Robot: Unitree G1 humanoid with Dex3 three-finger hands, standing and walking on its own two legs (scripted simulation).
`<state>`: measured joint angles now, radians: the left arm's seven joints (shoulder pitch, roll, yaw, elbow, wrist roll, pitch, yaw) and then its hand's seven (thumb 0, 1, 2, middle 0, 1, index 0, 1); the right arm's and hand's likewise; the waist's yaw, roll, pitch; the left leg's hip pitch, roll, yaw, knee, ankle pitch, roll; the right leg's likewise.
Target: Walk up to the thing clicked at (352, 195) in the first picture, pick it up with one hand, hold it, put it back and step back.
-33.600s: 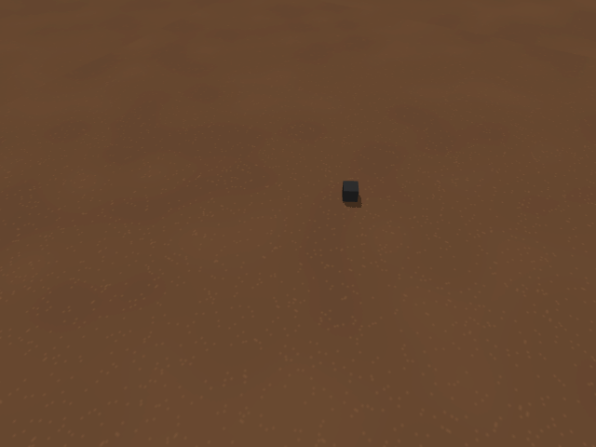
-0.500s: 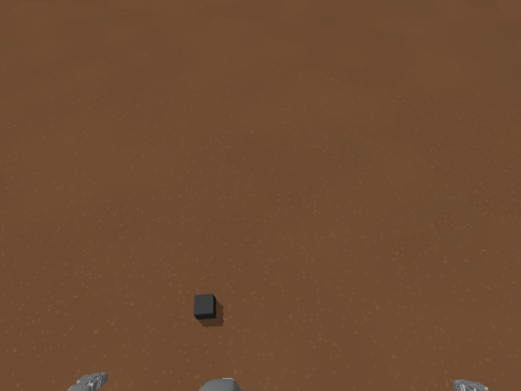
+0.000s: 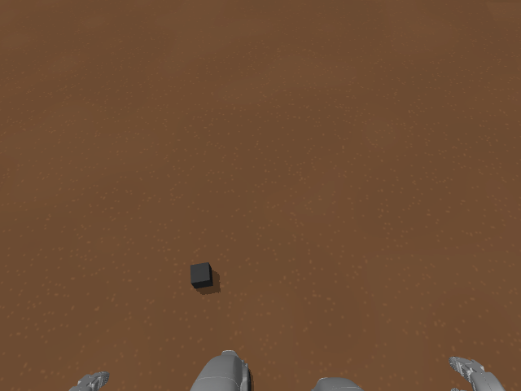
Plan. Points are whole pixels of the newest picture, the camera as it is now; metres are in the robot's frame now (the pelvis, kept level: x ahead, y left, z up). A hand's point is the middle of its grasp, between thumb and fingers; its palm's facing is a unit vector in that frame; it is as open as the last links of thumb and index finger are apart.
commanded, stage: step back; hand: left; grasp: from above
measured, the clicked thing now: (201, 275) +0.53 +0.28 -0.72
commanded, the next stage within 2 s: none
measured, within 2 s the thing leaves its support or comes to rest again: neither
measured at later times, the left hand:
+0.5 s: hand out of the picture -0.03 +0.28 -0.14, palm faces +0.05 -0.93 -0.37, open 7.4 cm
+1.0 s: hand out of the picture -0.21 +0.25 -0.12, palm faces +0.05 -0.90 -0.44, open 7.4 cm
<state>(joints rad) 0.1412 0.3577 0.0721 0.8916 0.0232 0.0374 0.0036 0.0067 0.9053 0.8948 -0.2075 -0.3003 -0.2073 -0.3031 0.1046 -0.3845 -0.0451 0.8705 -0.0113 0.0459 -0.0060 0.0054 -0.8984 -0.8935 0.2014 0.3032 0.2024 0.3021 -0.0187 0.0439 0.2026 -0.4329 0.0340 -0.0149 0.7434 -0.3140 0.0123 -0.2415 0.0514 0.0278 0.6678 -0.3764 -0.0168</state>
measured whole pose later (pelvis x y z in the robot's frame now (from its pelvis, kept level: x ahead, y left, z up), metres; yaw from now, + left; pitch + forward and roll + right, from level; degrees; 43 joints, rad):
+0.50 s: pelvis -0.14 +0.01 +0.02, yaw +2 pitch -2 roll -1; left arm 0.13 0.40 0.08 0.81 0.00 0.06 0.02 0.01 0.90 0.89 -0.21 -0.30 -0.21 -0.30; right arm 0.15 -0.35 -0.04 0.86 -0.03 0.02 0.00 0.01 -0.90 -0.89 0.20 0.30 0.20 0.30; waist 0.00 -0.04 0.18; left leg -0.28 -0.01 -0.02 0.58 -0.27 0.03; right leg -0.46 0.12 0.15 1.20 -0.52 0.00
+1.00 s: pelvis -0.31 -0.02 +0.01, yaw +4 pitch -3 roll +1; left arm 0.15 0.37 0.07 0.78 0.04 0.04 0.02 0.01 0.90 0.89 -0.21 -0.30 -0.21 -0.30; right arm 0.22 -0.40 -0.05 0.88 -0.01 0.06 -0.02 0.01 -0.90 -0.89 0.20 0.30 0.20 0.30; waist 0.01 0.02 0.17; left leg -0.33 -0.07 -0.07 0.90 -0.52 -0.01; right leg -0.36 -0.05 -0.03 0.66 -0.25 -0.01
